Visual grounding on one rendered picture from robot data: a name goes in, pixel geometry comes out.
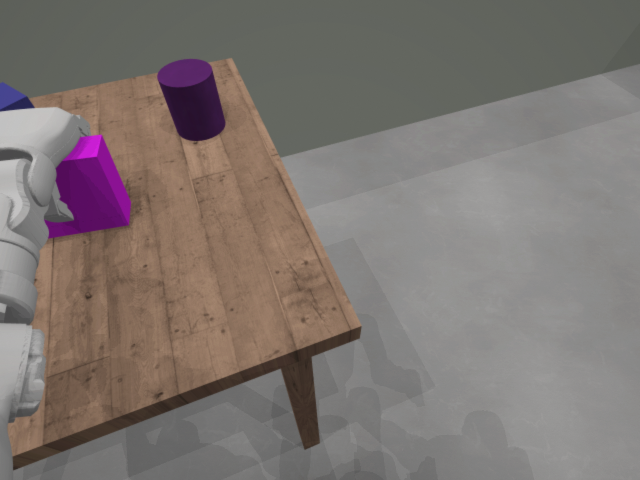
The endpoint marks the robot left forearm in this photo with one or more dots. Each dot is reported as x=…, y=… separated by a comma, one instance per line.
x=27, y=179

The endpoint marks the robot left upper arm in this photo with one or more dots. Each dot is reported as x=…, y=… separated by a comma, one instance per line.
x=22, y=367

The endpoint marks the table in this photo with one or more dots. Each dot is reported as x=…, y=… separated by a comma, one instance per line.
x=219, y=278

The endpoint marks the sponge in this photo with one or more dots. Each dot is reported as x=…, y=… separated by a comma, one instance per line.
x=90, y=185

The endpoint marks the left robot hand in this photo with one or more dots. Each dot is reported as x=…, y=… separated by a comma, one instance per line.
x=52, y=131

